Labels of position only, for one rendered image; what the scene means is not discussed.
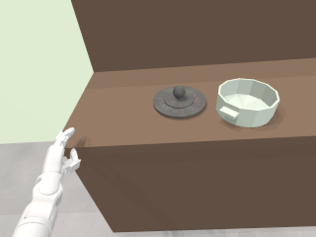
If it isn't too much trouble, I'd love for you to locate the robot left forearm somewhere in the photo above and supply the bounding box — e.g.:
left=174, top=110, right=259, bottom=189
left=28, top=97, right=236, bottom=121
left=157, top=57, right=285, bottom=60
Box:
left=12, top=172, right=63, bottom=237

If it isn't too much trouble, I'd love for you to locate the lid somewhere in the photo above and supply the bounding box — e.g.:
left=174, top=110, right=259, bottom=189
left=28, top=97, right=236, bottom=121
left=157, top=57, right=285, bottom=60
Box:
left=153, top=85, right=206, bottom=119

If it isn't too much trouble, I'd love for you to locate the table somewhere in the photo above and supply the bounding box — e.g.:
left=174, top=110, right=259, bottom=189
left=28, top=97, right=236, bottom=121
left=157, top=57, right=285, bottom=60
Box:
left=62, top=0, right=316, bottom=233

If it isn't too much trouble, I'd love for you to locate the pot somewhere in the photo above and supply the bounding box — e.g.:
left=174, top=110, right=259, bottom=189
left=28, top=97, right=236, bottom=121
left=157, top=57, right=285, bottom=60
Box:
left=215, top=78, right=280, bottom=127

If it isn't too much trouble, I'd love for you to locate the left robot hand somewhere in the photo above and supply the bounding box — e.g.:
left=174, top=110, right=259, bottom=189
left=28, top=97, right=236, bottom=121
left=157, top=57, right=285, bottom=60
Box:
left=41, top=127, right=81, bottom=177

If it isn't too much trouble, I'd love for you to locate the knob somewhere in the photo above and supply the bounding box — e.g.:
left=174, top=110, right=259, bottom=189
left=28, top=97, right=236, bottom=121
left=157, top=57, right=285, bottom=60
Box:
left=173, top=86, right=186, bottom=99

